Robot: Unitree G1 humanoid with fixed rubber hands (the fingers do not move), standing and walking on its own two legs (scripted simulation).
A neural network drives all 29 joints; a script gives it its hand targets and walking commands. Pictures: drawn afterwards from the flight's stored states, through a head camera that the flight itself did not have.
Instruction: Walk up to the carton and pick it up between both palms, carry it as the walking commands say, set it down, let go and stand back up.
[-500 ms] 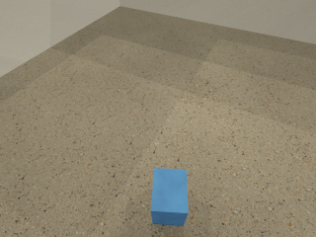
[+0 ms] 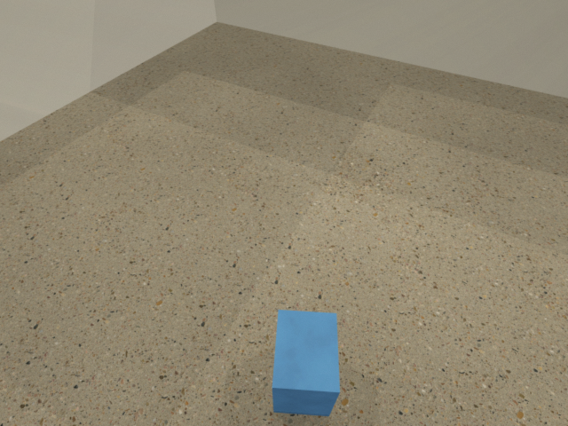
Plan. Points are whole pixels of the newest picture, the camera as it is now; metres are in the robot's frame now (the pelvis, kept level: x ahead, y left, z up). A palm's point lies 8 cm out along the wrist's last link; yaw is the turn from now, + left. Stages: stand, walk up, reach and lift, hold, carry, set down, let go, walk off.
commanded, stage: reach and lift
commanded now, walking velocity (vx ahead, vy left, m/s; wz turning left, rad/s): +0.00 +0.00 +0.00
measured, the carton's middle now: (304, 364) +0.43 -0.04 -0.64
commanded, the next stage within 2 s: none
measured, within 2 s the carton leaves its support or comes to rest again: neither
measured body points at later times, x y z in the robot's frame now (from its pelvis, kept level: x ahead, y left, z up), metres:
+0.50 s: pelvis -0.02 +0.00 -0.05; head +0.09 +0.01 +0.38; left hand +0.17 +0.21 -0.18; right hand +0.16 -0.22 -0.17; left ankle -0.02 +0.11 -0.74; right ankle +0.01 -0.11 -0.74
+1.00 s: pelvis -0.10 +0.00 -0.09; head +0.10 +0.00 +0.31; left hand +0.30 +0.18 -0.19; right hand +0.28 -0.22 -0.19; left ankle -0.02 +0.11 -0.74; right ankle +0.01 -0.11 -0.74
